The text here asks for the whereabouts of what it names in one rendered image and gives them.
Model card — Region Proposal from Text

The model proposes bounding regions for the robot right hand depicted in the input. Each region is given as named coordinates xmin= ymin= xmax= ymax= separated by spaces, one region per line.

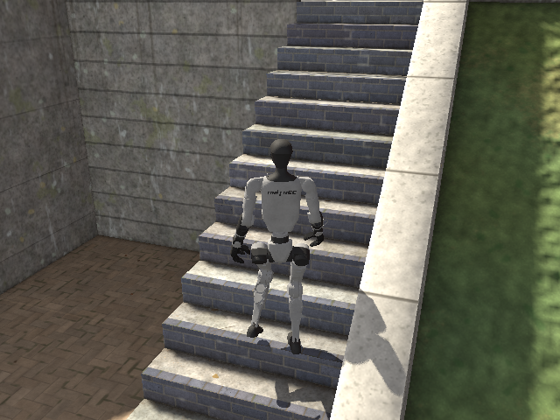
xmin=304 ymin=232 xmax=324 ymax=247

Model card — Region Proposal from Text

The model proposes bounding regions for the robot left hand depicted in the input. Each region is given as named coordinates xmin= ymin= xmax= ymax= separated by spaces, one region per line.
xmin=230 ymin=245 xmax=250 ymax=263

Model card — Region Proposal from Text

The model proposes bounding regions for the robot head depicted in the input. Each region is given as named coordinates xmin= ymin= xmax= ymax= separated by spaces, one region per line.
xmin=266 ymin=139 xmax=297 ymax=182

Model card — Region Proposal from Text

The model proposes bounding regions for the robot right forearm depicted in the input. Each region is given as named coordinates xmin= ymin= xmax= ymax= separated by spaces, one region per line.
xmin=311 ymin=211 xmax=323 ymax=236

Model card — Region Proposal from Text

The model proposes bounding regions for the robot left forearm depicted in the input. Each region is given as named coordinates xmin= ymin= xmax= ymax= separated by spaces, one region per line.
xmin=232 ymin=214 xmax=249 ymax=248

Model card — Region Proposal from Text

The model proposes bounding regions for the left robot shin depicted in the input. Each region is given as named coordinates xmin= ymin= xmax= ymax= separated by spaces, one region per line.
xmin=251 ymin=269 xmax=270 ymax=327

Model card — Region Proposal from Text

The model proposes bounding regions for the right robot upper arm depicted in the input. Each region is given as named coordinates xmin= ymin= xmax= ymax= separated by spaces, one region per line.
xmin=299 ymin=177 xmax=321 ymax=224

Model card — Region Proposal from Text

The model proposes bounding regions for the left robot upper arm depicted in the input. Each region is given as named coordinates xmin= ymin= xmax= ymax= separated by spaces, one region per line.
xmin=241 ymin=177 xmax=263 ymax=227

